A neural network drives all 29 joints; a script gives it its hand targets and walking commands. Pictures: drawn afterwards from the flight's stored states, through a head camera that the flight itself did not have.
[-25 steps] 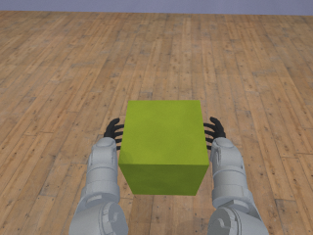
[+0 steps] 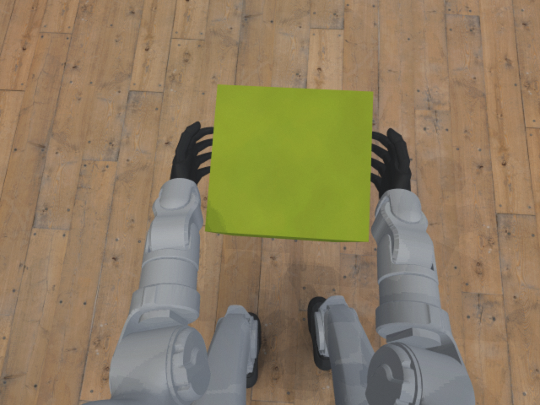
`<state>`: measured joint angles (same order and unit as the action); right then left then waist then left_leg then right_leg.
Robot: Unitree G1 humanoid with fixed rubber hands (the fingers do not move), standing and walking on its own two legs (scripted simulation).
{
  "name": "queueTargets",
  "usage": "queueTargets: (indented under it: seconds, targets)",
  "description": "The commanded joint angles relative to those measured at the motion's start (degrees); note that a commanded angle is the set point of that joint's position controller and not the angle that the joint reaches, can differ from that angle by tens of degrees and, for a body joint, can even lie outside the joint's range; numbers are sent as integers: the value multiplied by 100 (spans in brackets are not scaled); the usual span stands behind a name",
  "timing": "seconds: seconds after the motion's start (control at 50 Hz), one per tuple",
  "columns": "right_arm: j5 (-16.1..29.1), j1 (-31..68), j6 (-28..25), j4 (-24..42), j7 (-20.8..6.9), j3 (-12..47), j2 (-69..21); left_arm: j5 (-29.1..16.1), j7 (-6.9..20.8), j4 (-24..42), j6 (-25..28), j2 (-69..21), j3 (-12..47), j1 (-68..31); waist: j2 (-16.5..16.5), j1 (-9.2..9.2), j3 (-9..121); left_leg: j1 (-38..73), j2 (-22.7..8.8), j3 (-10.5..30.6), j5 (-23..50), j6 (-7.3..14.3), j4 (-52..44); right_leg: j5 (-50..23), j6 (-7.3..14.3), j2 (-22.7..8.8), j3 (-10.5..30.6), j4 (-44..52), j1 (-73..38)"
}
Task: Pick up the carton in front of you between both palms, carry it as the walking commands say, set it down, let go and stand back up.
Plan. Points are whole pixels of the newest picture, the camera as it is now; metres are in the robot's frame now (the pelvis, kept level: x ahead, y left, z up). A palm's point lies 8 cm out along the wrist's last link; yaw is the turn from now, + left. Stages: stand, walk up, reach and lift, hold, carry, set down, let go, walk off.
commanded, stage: set down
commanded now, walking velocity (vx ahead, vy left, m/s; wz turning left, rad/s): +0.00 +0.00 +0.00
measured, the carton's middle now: (287, 178) +0.45 -0.02 -0.15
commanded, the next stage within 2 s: none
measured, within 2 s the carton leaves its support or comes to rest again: rests again in 1.74 s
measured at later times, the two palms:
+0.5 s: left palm (213, 174) +0.49 +0.12 -0.23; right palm (366, 189) +0.45 -0.17 -0.23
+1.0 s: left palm (226, 173) +0.54 +0.12 -0.38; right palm (347, 194) +0.48 -0.17 -0.38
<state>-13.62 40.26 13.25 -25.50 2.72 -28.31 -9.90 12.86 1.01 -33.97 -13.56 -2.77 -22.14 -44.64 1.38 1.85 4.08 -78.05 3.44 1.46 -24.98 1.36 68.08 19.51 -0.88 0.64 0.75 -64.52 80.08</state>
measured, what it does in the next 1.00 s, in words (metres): lowers itself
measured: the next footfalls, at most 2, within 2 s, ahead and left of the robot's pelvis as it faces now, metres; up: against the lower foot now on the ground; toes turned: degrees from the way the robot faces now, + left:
none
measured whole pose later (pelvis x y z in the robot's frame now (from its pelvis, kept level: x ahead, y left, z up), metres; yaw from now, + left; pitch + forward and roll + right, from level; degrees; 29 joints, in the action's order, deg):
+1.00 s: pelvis -0.04 +0.00 -0.23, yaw -1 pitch +44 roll -3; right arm -6.4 75.1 16.8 -35.7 10.2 -31.9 -0.5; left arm 6.1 -0.4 -56.1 -16.9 17.8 -9.7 -88.1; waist -0.2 4.1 -14.0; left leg -124.6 4.1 0.4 -36.3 1.4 117.4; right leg 28.9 -1.9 1.3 -0.3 -112.1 126.8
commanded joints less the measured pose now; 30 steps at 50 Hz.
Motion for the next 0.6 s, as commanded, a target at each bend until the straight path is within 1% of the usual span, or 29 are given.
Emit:
queueTargets:
  seconds: [0.0,0.08,0.16,0.3,0.4,0.48,0.58]
  targets:
    - [349,3184,199,-706,-1547,3189,-4857,-394,1258,-323,-93,-5357,2948,-3018,298,157,4908,2018,458,235,2001,-251,-531,-1556,-1,758,-157,-173,-2227]
    - [251,3501,296,-956,-1641,2803,-4741,-256,1223,-591,-161,-5230,2617,-3253,238,147,4817,1595,484,228,1948,-227,-191,-1374,-18,766,-234,-542,-1446]
    - [299,3891,277,-1024,-1608,2688,-4651,-286,1156,-664,-116,-5101,2552,-3645,204,149,5086,1240,533,181,1953,-235,258,-1328,-53,805,-286,-973,-917]
    - [627,4624,305,-848,-1372,2882,-4610,-618,1071,-559,-118,-4866,2851,-4488,251,184,6020,664,598,26,1895,-275,1109,-1459,-132,852,-370,-1775,-643]
    - [810,5180,398,-686,-1193,2990,-4542,-854,1062,-553,-202,-4665,2996,-5025,267,206,6461,220,624,-76,1741,-271,1614,-1506,-170,864,-434,-2268,-608]
    - [867,5565,466,-680,-1079,2917,-4452,-940,1087,-719,-267,-4461,2934,-5365,244,219,6436,-240,629,-152,1484,-239,1943,-1414,-188,857,-471,-2587,-511]
    - [871,5990,496,-786,-965,2696,-4284,-913,1140,-1035,-278,-4140,2694,-5716,214,226,6080,-898,613,-227,1097,-171,2322,-1212,-194,827,-478,-2947,-312]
